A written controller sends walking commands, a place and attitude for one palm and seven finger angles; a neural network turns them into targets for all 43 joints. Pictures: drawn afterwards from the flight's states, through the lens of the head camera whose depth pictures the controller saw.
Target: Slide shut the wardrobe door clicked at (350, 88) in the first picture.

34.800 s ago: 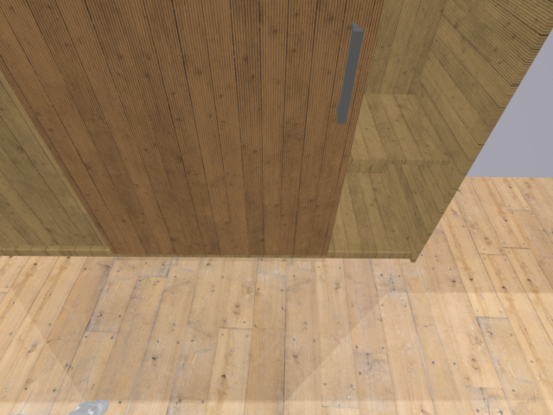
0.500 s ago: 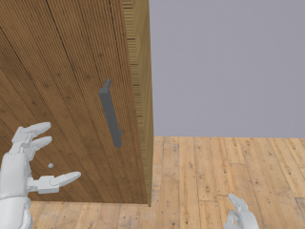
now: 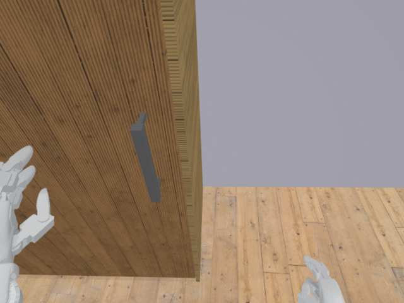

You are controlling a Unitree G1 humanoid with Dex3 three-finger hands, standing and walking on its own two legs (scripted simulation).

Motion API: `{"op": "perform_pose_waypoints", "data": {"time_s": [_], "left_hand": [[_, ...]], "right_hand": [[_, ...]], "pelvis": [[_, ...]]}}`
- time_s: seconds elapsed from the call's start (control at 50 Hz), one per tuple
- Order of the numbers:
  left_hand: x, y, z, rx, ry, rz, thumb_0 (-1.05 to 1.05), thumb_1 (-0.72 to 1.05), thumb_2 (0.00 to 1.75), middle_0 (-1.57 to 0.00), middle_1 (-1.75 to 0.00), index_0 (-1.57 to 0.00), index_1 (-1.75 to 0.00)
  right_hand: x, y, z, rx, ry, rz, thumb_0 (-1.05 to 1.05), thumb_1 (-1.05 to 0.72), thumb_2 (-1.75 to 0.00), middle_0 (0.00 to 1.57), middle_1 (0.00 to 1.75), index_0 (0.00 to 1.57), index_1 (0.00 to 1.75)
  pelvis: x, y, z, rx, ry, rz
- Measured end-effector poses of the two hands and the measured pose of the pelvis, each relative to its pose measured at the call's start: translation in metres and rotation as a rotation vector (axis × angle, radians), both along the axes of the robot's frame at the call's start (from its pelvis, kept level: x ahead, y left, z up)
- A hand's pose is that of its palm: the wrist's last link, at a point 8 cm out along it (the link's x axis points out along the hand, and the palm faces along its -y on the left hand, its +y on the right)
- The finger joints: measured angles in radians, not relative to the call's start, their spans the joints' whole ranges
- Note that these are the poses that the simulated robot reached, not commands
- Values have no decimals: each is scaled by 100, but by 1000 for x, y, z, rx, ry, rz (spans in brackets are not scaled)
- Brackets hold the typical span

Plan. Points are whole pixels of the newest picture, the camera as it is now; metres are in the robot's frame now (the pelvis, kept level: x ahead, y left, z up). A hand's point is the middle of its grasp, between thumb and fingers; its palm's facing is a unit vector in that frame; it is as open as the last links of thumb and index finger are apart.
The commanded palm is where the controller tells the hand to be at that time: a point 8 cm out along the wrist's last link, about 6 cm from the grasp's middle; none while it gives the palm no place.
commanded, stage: draw the hand back to the body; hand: left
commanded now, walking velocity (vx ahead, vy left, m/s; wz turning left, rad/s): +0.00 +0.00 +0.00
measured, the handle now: (149, 161) +0.38 +0.17 +0.09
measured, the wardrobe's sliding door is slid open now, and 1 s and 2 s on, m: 0.00 0.00 0.00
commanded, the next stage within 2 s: step back with the hand held close in 0.26 s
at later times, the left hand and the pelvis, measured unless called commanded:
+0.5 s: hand (43, 217) +0.18 +0.27 +0.16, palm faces +0.47 -0.78 -0.42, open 7.4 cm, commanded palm +0.12 +0.30 +0.17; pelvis -0.01 +0.00 +0.00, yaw +1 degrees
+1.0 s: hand out of the picture +0.11 +0.29 +0.15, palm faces +0.47 -0.77 -0.43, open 7.4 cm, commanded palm +0.04 +0.33 +0.17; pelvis -0.09 +0.02 -0.02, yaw +1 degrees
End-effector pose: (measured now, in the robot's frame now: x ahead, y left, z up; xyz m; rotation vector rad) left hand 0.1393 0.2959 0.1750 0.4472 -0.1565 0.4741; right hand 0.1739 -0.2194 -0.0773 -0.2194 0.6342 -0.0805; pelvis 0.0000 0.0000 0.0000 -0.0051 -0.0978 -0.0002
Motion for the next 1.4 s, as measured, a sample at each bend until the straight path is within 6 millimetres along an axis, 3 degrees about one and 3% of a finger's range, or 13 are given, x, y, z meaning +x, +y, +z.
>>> {"op": "perform_pose_waypoints", "data": {"time_s": [0.16, 0.44, 0.64, 0.94, 1.18, 1.3, 1.4], "left_hand": [[-3, -4, -4, -15, 7, 4, 2, 87, 88, -21, -32, -21, -31], [-6, -3, 2, 17, -11, 2, 2, 89, 90, -21, -31, -21, -30], [-5, 6, -7, 73, 78, -74, 2, 89, 90, -21, -31, -21, -30], [-63, 29, -4, 105, -39, -39, 2, 89, 90, -21, -31, -21, -30], [-105, 30, -1, 111, -135, -30, 2, 89, 90, -21, -31, -21, -30], [-120, 33, 2, 136, -157, -42, 2, 89, 90, -21, -31, -21, -30], [-150, 29, 5, 180, -172, -47, 2, 89, 90, -21, -31, -21, -30]], "right_hand": [[-2, -2, -1, 1, 6, 1, 1, -91, -90, 21, 30, 20, 30], [-12, -9, -4, -1, 25, -14, 1, -91, -90, 21, 30, 20, 30], [-25, -7, -4, -21, 55, -77, 1, -91, -90, 21, 30, 20, 30], [-82, 20, -7, -27, 38, -46, 1, -91, -90, 21, 30, 20, 30], [-131, 14, -15, -70, 70, -37, 1, -91, -90, 21, 30, 21, 30], [-144, 14, -11, -74, 34, -38, 1, -91, -90, 21, 30, 21, 30], [-150, 15, -10, -72, 6, -5, 1, -91, -90, 21, 30, 21, 30]], "pelvis": [[-2, -4, 0, -1, -5, 4], [-9, -7, -1, -10, 3, 12], [-27, 10, -6, -18, 89, -5], [-80, 24, -15, -37, 89, 7], [-113, 24, -20, -47, 75, 25], [-131, 24, -22, -63, 62, 49], [-149, 19, -27, -51, 52, 71]]}}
